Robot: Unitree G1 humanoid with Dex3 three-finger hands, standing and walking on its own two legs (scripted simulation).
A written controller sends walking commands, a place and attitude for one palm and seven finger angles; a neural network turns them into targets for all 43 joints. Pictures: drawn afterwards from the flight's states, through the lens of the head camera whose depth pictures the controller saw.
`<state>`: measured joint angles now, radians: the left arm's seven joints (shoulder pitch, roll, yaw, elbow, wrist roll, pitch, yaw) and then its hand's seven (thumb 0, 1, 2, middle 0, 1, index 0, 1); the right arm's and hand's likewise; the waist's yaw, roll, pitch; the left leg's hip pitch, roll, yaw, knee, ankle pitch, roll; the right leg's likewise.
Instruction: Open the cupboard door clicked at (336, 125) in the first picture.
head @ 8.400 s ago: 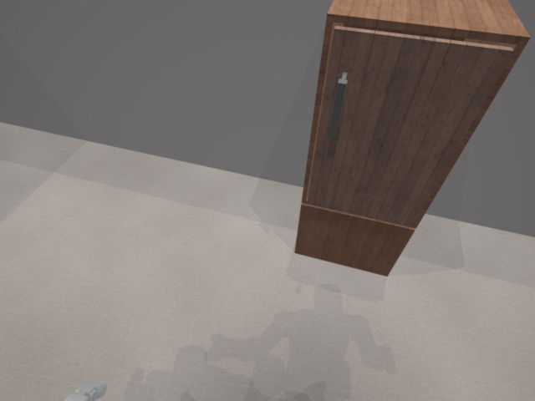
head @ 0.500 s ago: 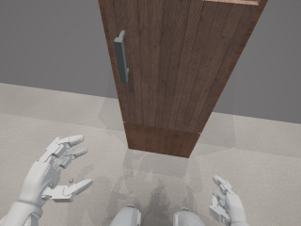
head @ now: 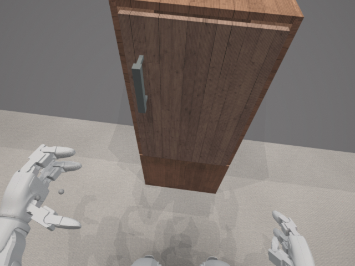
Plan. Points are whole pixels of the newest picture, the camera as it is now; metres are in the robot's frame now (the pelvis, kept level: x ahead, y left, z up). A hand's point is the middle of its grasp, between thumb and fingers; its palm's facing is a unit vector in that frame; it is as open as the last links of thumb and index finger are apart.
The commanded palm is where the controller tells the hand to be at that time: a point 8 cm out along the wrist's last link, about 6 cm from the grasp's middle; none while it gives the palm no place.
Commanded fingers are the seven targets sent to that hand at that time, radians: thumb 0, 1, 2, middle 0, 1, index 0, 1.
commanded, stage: raise the hand with hooked fingers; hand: left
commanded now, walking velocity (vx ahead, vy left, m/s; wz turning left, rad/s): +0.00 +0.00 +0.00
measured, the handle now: (141, 85) +0.54 +0.13 +0.08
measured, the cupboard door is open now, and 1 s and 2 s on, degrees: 0 0 0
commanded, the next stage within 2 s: move the hooked fingers beside the handle in 0.84 s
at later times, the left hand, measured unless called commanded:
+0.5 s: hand (47, 160) +0.30 +0.28 +0.09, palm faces -0.06 -1.00 -0.05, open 14.0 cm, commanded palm +0.26 +0.32 +0.09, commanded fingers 0.00 -0.50 0.30 -0.30 -1.20 -0.30 -1.20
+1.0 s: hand (48, 162) +0.29 +0.27 +0.09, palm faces -0.04 -1.00 -0.05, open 14.0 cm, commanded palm +0.28 +0.32 +0.09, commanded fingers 0.00 -0.50 0.30 -0.30 -1.20 -0.30 -1.20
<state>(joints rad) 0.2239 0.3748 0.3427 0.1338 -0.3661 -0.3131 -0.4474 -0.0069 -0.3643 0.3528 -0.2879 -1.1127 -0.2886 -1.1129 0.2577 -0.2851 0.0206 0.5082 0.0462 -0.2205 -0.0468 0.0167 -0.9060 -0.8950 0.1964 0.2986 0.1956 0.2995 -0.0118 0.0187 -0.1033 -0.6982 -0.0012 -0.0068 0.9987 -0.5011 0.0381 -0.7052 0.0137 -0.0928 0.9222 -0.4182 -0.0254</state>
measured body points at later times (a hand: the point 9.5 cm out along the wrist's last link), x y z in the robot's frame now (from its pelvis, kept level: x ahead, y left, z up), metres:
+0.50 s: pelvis +0.00 +0.01 +0.01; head +0.05 +0.02 +0.46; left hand +0.29 +0.33 +0.10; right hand +0.15 -0.25 -0.06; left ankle -0.01 +0.09 -0.68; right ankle +0.02 -0.11 -0.68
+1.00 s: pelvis +0.00 +0.00 +0.01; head +0.05 +0.01 +0.46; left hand +0.29 +0.33 +0.09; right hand +0.16 -0.24 -0.06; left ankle +0.00 +0.09 -0.68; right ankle +0.02 -0.11 -0.68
